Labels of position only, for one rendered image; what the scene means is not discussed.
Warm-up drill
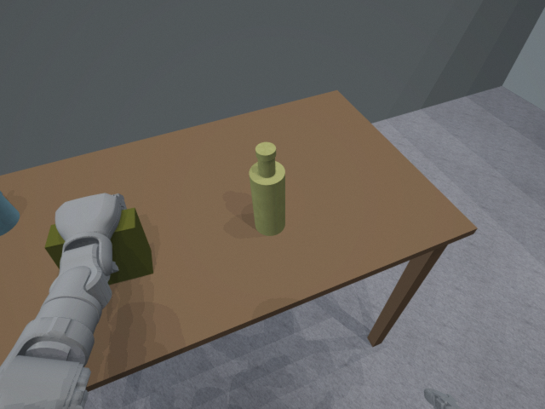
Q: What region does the left robot forearm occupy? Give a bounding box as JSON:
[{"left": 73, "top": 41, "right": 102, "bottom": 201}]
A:
[{"left": 0, "top": 232, "right": 112, "bottom": 380}]

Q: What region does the left robot hand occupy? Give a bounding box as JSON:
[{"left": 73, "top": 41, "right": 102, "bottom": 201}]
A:
[{"left": 55, "top": 193, "right": 127, "bottom": 274}]

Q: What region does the sponge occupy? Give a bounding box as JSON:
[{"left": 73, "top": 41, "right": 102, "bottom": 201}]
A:
[{"left": 44, "top": 208, "right": 153, "bottom": 285}]

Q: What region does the table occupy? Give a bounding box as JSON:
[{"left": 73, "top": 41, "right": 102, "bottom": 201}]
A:
[{"left": 0, "top": 90, "right": 477, "bottom": 392}]

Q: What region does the right robot hand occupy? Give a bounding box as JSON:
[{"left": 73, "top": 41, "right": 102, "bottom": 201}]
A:
[{"left": 424, "top": 389, "right": 465, "bottom": 409}]

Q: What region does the robot left upper arm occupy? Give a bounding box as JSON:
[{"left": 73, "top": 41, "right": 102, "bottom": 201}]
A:
[{"left": 0, "top": 355, "right": 91, "bottom": 409}]

